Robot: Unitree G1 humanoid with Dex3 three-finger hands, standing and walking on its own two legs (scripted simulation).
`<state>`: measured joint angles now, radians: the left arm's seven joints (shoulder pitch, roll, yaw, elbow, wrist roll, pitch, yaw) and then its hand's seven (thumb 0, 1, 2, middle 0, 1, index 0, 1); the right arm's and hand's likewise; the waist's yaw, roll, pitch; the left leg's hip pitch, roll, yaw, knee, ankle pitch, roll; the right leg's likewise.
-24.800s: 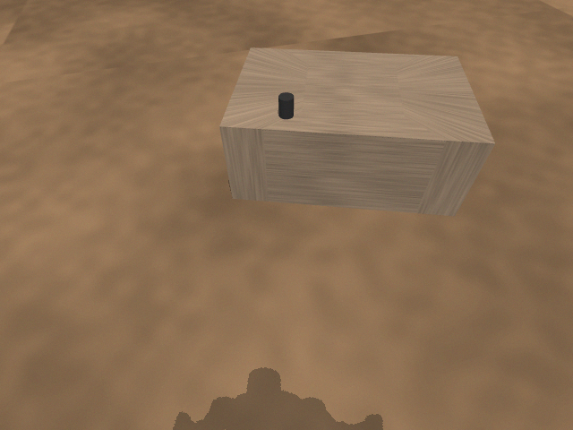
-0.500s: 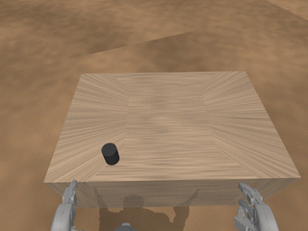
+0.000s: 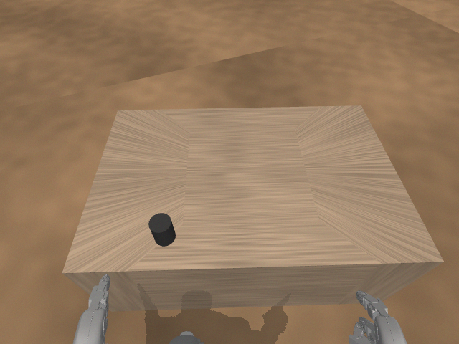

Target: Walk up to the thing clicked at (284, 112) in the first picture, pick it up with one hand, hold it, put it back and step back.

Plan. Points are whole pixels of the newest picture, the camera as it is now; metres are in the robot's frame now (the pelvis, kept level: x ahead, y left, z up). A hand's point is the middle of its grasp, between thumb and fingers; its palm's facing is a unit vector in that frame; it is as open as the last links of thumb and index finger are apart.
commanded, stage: home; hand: left
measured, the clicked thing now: (162, 229) +0.46 +0.20 -0.25
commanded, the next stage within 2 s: stand in 0.34 s
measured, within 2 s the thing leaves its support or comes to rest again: neither
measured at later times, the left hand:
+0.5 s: hand (129, 336) +0.17 +0.18 -0.05, palm faces +0.10 -0.95 -0.30, open 17.4 cm
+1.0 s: hand out of the picture +0.05 +0.26 -0.11, palm faces -0.01 -0.93 -0.37, open 8.0 cm
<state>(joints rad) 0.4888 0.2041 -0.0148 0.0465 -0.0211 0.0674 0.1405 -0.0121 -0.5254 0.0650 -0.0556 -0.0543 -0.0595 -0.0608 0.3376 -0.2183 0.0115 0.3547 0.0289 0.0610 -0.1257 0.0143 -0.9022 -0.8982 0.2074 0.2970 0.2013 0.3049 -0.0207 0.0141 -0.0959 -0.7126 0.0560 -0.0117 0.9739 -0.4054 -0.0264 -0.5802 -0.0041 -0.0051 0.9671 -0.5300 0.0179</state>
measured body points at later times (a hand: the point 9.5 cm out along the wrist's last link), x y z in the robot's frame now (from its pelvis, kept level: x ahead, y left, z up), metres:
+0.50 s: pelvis +0.00 +0.00 +0.01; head +0.03 +0.00 +0.46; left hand +0.16 +0.23 -0.03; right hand +0.17 -0.24 -0.07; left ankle +0.05 +0.13 -0.68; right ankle -0.02 -0.13 -0.68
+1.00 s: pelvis +0.01 +0.01 +0.05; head +0.01 +0.01 +0.50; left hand +0.06 +0.31 -0.08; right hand +0.08 -0.28 -0.09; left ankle +0.05 +0.13 -0.68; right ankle -0.02 -0.13 -0.68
